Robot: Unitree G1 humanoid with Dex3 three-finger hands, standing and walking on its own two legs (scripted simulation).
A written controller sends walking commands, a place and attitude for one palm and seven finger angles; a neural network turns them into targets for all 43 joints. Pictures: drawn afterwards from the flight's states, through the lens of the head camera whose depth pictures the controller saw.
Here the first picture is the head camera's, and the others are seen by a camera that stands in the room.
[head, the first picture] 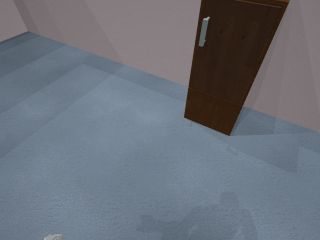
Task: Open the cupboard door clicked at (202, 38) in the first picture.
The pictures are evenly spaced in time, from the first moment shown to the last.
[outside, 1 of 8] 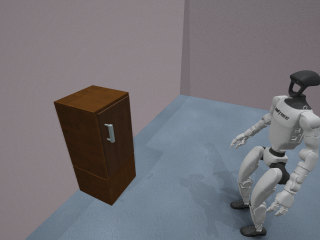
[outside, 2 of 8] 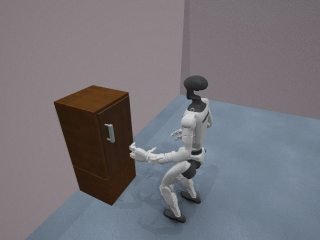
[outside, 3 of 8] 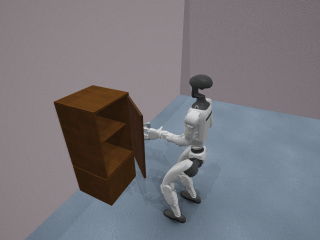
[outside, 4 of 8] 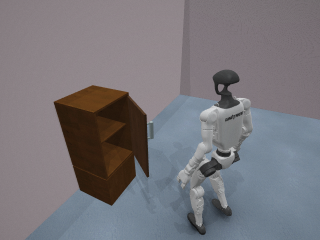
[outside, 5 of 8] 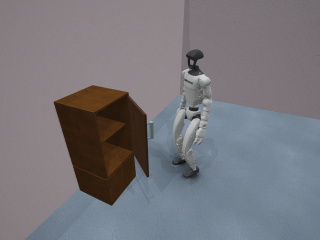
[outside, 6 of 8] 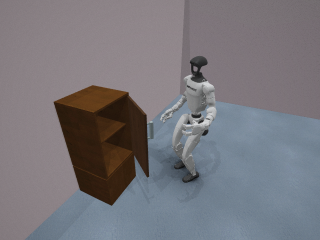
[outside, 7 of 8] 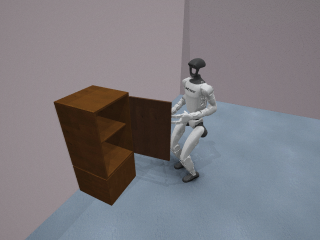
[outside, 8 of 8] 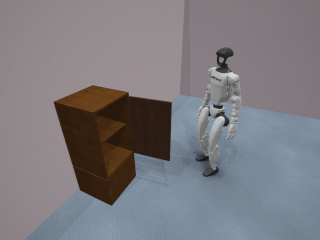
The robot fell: no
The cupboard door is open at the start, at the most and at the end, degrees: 0 97 97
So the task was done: yes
